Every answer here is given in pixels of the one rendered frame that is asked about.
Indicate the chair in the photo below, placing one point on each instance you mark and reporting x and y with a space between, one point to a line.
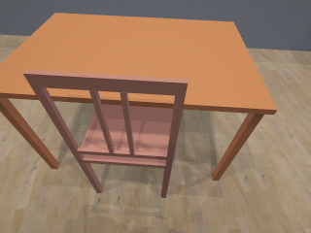
118 134

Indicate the table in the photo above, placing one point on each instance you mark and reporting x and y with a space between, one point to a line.
210 54

